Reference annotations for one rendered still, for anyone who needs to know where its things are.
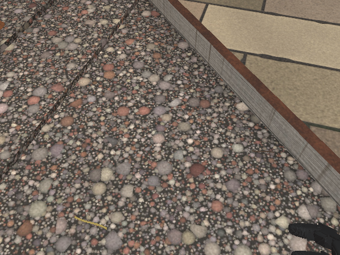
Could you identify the robot right hand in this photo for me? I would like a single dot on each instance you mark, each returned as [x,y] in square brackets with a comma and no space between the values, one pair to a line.
[323,235]

